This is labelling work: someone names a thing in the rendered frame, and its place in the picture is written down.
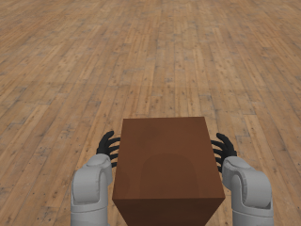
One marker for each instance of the left robot forearm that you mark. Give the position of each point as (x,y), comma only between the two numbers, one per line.
(89,192)

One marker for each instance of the carton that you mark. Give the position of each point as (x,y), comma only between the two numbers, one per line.
(166,173)

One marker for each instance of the robot right hand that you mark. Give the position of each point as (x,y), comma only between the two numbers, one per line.
(227,149)

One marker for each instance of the robot left hand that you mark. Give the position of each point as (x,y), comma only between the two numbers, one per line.
(105,149)

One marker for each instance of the right robot forearm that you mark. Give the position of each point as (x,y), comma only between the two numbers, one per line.
(251,193)

